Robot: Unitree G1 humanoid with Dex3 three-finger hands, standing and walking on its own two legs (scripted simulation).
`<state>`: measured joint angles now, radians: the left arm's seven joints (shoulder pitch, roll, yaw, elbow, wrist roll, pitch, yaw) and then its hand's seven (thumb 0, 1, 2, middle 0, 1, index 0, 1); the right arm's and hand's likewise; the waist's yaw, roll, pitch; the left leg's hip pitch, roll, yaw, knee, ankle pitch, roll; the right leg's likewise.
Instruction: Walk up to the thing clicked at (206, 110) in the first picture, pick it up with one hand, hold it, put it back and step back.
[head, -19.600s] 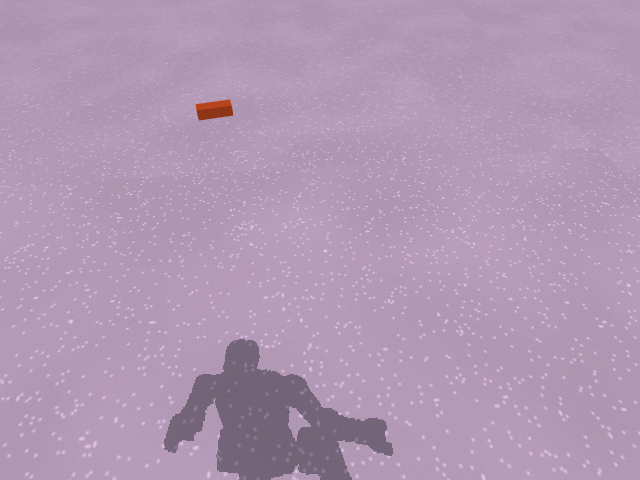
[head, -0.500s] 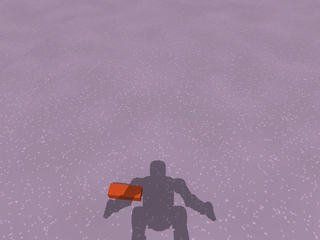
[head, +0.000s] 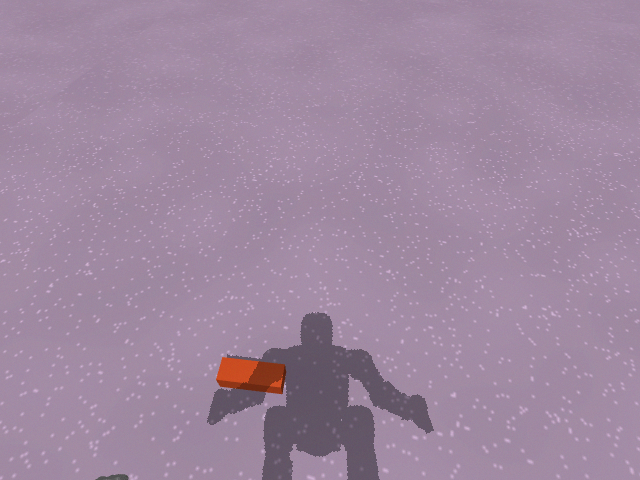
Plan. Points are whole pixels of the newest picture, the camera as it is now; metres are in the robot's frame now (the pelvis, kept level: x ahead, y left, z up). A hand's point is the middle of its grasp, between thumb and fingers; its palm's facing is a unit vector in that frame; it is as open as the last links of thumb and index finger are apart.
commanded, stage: walk up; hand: left
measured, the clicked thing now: (252, 375) +0.50 +0.23 -0.75
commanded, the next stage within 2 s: none
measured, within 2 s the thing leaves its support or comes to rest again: neither
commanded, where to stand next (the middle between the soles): +0.08 +0.02 m, yaw -5 degrees
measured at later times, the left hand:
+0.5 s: hand out of the picture +0.02 +0.29 -0.18, palm faces -0.09 -0.93 -0.37, open 7.3 cm
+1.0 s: hand out of the picture -0.12 +0.28 -0.17, palm faces -0.01 -0.92 -0.39, open 7.3 cm
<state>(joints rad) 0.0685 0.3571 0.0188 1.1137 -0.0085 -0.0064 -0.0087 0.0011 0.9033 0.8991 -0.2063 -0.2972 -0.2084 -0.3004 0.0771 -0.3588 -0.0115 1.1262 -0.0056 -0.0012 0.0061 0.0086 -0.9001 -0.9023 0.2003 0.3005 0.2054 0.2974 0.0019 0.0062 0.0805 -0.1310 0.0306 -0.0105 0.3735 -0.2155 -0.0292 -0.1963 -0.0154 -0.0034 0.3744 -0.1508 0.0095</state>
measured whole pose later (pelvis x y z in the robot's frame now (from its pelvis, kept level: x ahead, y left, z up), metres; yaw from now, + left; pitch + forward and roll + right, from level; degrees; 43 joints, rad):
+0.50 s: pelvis -0.11 +0.03 -0.02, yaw -2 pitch -1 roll -1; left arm 0.08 0.40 0.06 0.88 0.02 0.07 0.01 0.00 0.91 0.90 -0.20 -0.30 -0.21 -0.30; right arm 0.14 -0.35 -0.06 0.91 -0.03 0.03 -0.02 0.01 -0.90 -0.90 0.20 0.30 0.21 0.30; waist -0.01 -0.03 0.21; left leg -0.35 0.02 0.01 0.64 -0.27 0.02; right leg -0.40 0.09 0.12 1.06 -0.54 0.03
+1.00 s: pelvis -0.25 +0.02 -0.03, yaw +0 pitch -3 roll +1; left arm 0.10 0.39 0.06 0.79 0.01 0.07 0.02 0.00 0.90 0.90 -0.21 -0.30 -0.21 -0.30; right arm 0.13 -0.37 -0.04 0.87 -0.03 0.02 -0.01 0.01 -0.90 -0.90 0.20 0.30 0.21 0.30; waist 0.02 -0.04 0.21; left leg -0.29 -0.03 -0.01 0.67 -0.33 0.02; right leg -0.42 0.03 0.08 0.91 -0.50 -0.01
